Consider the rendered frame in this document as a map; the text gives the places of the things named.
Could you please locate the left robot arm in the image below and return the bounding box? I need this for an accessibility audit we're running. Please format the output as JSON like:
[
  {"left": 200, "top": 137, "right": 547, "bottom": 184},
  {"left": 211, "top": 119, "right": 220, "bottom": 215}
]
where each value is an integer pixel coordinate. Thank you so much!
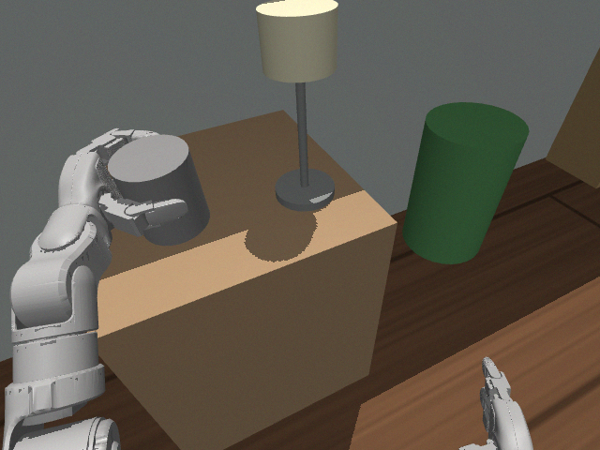
[{"left": 2, "top": 204, "right": 121, "bottom": 450}]

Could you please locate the mug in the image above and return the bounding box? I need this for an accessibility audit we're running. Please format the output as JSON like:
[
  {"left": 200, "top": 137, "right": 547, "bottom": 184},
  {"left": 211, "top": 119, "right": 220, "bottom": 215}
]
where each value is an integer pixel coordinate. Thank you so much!
[{"left": 108, "top": 135, "right": 210, "bottom": 246}]

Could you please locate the right robot hand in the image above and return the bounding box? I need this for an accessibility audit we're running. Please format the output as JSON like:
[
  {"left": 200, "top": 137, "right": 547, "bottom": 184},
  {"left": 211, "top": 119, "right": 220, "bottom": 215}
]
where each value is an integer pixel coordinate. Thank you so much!
[{"left": 458, "top": 357, "right": 533, "bottom": 450}]

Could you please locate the desk lamp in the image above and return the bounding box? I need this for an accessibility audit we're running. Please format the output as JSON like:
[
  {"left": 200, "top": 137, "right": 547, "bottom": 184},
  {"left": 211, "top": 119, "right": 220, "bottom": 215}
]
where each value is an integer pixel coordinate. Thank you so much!
[{"left": 256, "top": 0, "right": 338, "bottom": 212}]

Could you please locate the left robot hand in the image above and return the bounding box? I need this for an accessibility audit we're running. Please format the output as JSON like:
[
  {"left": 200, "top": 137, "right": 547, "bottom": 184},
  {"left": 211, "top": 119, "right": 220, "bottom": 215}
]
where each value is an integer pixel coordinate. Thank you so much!
[{"left": 58, "top": 128, "right": 188, "bottom": 237}]

